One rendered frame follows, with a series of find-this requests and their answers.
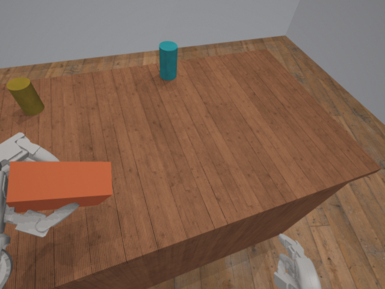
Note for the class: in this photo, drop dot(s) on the robot left forearm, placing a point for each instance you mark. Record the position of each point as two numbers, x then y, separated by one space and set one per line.
6 262

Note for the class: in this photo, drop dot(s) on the sponge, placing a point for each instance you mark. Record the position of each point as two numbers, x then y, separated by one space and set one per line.
50 185

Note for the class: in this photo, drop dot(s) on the table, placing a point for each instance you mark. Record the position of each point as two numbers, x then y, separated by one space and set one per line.
230 153

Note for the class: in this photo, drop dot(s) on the left robot hand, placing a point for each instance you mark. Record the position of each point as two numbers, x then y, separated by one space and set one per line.
19 148

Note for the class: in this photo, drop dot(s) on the right robot hand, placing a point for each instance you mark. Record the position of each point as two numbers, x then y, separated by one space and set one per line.
301 272

